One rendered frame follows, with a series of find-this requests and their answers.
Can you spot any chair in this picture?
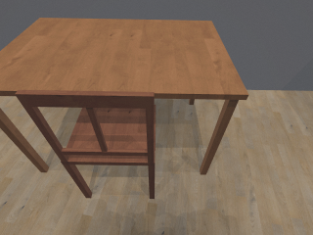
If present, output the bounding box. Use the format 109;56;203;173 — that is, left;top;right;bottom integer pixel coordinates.
15;90;157;199

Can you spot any table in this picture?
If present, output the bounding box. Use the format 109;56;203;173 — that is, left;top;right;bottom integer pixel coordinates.
0;18;248;175

